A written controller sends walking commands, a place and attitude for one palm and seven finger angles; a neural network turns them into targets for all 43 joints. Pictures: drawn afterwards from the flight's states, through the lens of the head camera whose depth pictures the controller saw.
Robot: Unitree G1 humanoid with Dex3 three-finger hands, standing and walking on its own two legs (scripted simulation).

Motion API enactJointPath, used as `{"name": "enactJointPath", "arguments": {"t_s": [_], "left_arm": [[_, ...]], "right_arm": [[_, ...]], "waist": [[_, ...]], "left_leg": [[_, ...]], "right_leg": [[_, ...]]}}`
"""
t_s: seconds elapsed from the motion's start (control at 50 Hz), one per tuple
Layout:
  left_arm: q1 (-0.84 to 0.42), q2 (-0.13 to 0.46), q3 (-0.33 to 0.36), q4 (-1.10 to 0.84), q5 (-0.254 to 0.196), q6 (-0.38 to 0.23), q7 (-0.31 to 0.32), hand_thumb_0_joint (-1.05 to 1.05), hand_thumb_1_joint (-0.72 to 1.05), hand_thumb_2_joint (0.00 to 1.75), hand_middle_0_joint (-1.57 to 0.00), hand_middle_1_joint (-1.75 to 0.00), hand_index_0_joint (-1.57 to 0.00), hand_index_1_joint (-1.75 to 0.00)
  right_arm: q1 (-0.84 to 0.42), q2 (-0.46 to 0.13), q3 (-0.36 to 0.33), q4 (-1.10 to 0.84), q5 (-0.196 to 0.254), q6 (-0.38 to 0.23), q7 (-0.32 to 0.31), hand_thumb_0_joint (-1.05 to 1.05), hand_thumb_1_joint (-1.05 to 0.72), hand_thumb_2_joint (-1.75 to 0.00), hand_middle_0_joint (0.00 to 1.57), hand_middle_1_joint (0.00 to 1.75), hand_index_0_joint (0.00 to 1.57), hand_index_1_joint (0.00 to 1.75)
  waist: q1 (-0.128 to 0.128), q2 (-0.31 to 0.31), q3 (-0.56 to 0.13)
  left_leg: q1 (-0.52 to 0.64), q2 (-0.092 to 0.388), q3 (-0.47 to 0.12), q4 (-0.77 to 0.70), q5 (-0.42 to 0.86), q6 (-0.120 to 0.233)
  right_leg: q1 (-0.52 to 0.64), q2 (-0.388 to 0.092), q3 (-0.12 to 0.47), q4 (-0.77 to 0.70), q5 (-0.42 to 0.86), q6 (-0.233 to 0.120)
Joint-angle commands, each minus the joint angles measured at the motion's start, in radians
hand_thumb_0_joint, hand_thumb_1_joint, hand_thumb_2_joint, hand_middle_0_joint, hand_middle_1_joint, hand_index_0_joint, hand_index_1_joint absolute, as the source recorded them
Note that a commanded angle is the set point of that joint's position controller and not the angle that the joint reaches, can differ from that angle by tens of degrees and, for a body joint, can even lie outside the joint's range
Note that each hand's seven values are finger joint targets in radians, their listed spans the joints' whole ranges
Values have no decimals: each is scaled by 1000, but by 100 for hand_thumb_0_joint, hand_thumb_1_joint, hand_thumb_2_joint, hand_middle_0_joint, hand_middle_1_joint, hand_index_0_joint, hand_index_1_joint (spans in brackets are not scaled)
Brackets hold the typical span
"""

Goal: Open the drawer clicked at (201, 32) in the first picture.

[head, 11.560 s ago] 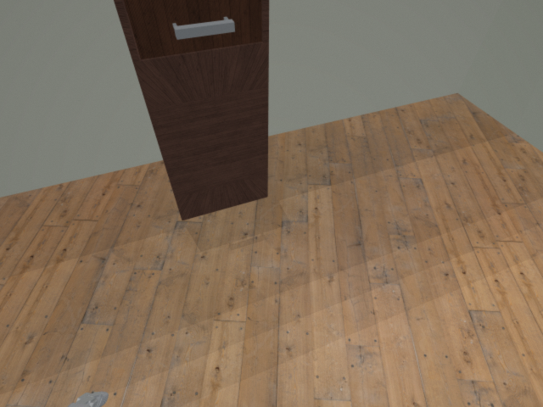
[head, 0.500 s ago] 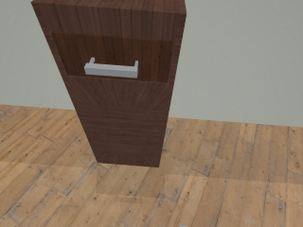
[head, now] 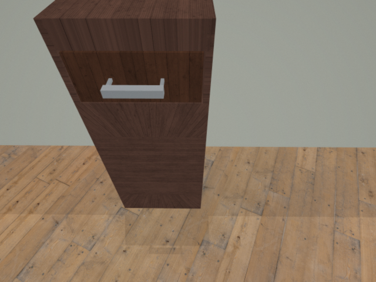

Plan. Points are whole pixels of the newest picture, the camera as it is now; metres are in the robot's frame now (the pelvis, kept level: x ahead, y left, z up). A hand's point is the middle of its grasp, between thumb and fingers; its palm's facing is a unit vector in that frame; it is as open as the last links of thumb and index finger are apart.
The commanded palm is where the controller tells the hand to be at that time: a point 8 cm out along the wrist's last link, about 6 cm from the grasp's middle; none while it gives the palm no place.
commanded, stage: look again from close up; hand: left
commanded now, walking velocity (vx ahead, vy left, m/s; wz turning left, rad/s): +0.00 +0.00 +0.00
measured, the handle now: (134, 86) +0.59 +0.19 +0.10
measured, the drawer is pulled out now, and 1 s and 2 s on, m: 0.00 0.00 0.00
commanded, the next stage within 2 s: shuffle to correct the standing spot in 0.28 s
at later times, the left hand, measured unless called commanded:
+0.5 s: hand out of the picture +0.01 +0.18 -0.17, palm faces +0.00 -0.98 -0.19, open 7.3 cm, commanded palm none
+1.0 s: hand out of the picture +0.07 +0.16 -0.18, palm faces +0.03 -0.98 -0.18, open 7.4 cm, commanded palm none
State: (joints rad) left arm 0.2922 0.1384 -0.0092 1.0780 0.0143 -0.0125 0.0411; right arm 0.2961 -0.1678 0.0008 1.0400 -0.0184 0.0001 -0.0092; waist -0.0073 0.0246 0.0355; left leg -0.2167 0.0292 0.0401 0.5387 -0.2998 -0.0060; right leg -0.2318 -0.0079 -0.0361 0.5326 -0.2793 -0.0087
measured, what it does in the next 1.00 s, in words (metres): shifts its weight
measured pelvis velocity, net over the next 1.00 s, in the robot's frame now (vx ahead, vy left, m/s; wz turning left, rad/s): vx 0.09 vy -0.01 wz -0.04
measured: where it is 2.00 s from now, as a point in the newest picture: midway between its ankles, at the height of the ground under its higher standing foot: outside the picture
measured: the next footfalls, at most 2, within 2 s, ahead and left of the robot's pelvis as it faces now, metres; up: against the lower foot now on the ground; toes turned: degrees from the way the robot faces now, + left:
left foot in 1.44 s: +0.10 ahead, +0.10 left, +0.00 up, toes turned +3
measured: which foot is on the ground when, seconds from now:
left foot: down 0.00-1.00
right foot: down 0.00-1.00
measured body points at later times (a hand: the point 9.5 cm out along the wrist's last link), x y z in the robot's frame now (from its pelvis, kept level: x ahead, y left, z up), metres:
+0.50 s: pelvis +0.01 +0.01 +0.00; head +0.02 +0.01 +0.45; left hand +0.01 +0.23 -0.16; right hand +0.01 -0.21 -0.16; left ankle -0.01 +0.12 -0.73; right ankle +0.01 -0.11 -0.73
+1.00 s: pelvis +0.09 -0.01 +0.00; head +0.13 +0.00 +0.45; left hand +0.07 +0.21 -0.16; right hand +0.15 -0.23 -0.15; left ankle +0.06 +0.09 -0.73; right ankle +0.04 -0.12 -0.72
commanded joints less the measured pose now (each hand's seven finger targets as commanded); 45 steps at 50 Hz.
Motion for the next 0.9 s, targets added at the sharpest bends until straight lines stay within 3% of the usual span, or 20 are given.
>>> {"name": "enactJointPath", "arguments": {"t_s": [0.0, 0.2, 0.36, 0.42, 0.48, 0.52, 0.56, 0.6, 0.62, 0.66, 0.68, 0.7, 0.72, 0.76, 0.78, 0.8, 0.82, 0.84, 0.86, 0.88], "left_arm": [[35, 124, 20, -54, -4, -14, -4, 0, 90, 90, -20, -30, -20, -30], [36, 126, 22, -49, -2, -7, -8, 0, 90, 90, -20, -30, -20, -30], [42, 119, 23, -34, 0, -8, -8, 0, 90, 90, -20, -30, -20, -30], [59, 110, 28, -24, 8, -4, -16, 0, 90, 90, -20, -30, -20, -30], [66, 100, 32, -31, 15, -2, -28, 0, 90, 90, -20, -30, -20, -30], [80, 94, 36, -34, 17, -5, -33, 0, 90, 90, -20, -30, -20, -30], [93, 92, 41, -35, 18, -11, -37, 0, 90, 90, -20, -30, -20, -30], [136, 101, 48, -21, 15, -19, -38, 0, 90, 90, -20, -30, -20, -30], [156, 114, 51, -12, 15, -21, -36, 0, 90, 90, -20, -30, -20, -30], [236, 161, 67, 21, 10, -31, -27, 0, 90, 90, -20, -30, -20, -30], [271, 162, 69, 33, 10, -37, -21, 0, 90, 90, -20, -30, -20, -30], [281, 153, 68, 36, 18, -40, -14, 0, 90, 90, -20, -30, -20, -30], [269, 143, 68, 35, 20, -40, -5, 0, 90, 90, -20, -30, -20, -30], [175, 130, 58, 9, 16, -32, 1, 0, 90, 90, -20, -30, -20, -30], [122, 117, 49, 0, 4, -28, 3, 0, 90, 90, -20, -30, -20, -30], [122, 96, 44, -9, -4, -24, 5, 0, 90, 90, -20, -30, -20, -30], [138, 75, 38, -16, -10, -19, 9, 0, 90, 90, -20, -30, -20, -30], [133, 62, 35, -22, -6, -14, 18, 0, 90, 90, -20, -30, -20, -30], [112, 68, 34, -21, -5, 1, 21, 0, 90, 90, -20, -30, -20, -30], [95, 81, 38, -26, -2, 10, 21, 0, 90, 90, -20, -30, -20, -30]], "right_arm": [[36, -84, -9, -42, 1, -27, -9, 0, -90, -90, 20, 30, 20, 30], [50, -88, -5, -3, 1, -30, -14, 0, -90, -90, 20, 30, 20, 30], [46, -83, -6, 17, 3, -36, -18, 0, -90, -90, 20, 30, 20, 30], [55, -95, -15, 24, -3, -30, -15, 0, -90, -90, 20, 30, 20, 30], [45, -120, -29, 12, -8, -24, -13, 0, -90, -90, 20, 30, 20, 30], [48, -121, -37, 4, -8, -25, -14, 0, -90, -90, 20, 30, 20, 30], [55, -124, -40, -2, -9, -31, -16, 0, -90, -90, 20, 30, 20, 30], [42, -109, -40, -12, -7, -39, -18, 0, -90, -90, 20, 30, 20, 30], [35, -91, -36, -17, -5, -41, -19, 0, -90, -90, 20, 30, 20, 30], [5, -48, -26, -33, -5, -47, -16, 0, -90, -90, 20, 30, 20, 30], [-47, -44, -23, -51, -5, -50, -15, 0, -90, -90, 20, 30, 20, 30], [-87, -36, -24, -64, -2, -53, -13, 0, -90, -90, 20, 30, 20, 30], [-88, -22, -20, -64, 3, -55, -13, 0, -90, -90, 20, 30, 20, 30], [-36, -2, -11, -27, 12, -53, -16, 0, -90, -90, 20, 30, 20, 30], [36, -3, -9, 11, 15, -49, -22, 0, -90, -90, 20, 30, 20, 30], [92, -54, -16, 33, 9, -57, -30, 0, -90, -90, 20, 30, 20, 30], [116, -108, -24, 36, 10, -58, -38, 0, -90, -90, 20, 30, 20, 30], [98, -120, -26, 30, 13, -48, -40, 0, -90, -90, 20, 30, 20, 30], [69, -125, -25, 33, 13, -41, -46, 0, -90, -90, 20, 30, 20, 30], [50, -114, -26, 28, 12, -36, -51, 0, -90, -90, 20, 30, 20, 30]], "waist": [[8, -24, 48], [12, -16, 50], [14, -11, 31], [7, -12, 30], [7, 57, 100], [7, 62, 107], [10, 49, 98], [25, -27, 63], [27, -99, 59], [47, -275, 23], [69, -260, 35], [76, -194, 50], [62, -122, 31], [11, -118, -10], [-30, -124, -40], [-38, -32, -88], [-23, 94, -132], [-13, 141, -95], [-9, 204, -34], [-9, 208, -4]], "left_leg": [[-83, 64, -87, -157, 26, 44], [-83, 72, -88, -185, 14, 46], [-47, 78, -81, -182, 89, 48], [-34, 96, -101, -200, -101, 64], [-82, 134, -155, -253, -271, 92], [-72, 151, -172, -251, -266, 108], [-70, 154, -159, -205, -175, 113], [-98, 114, -94, -94, -68, 98], [-133, 78, -47, -21, -51, 84], [-266, -13, 76, 224, -113, 43], [-345, -11, 63, 321, -235, 39], [-395, 0, 44, 376, -279, 40], [-375, 13, 28, 347, -278, 39], [-180, 6, 27, 97, -128, 27], [-8, 1, 25, -80, 98, 21], [158, 86, -54, -98, 520, 53], [238, 230, -167, -67, 896, 135], [229, 296, -170, -88, 1107, 182], [214, 307, -182, -109, 1204, 201], [209, 303, -166, -114, 1226, 207]], "right_leg": [[-11, -71, 96, -121, -20, -32], [0, -73, 86, -109, 22, -26], [11, -79, 85, -101, 94, -23], [-22, -55, 61, -69, -76, -29], [-81, -27, 26, -15, -144, -35], [-100, -19, 17, 9, -130, -40], [-90, -23, 28, 12, -95, -45], [-18, -54, 93, -30, -37, -61], [21, -79, 146, -62, -8, -78], [154, -215, 331, -162, 190, -148], [201, -267, 392, -181, 350, -206], [225, -295, 393, -171, 515, -243], [238, -304, 361, -133, 646, -250], [166, -218, 206, -50, 767, -176], [91, -161, 136, 7, 732, -118], [4, -90, 81, 90, 596, -46], [-56, -47, 32, 115, 249, 3], [-83, -22, 23, 156, -113, 12], [-128, -27, 26, 211, -243, 20], [-156, -42, 33, 240, -279, 22]]}}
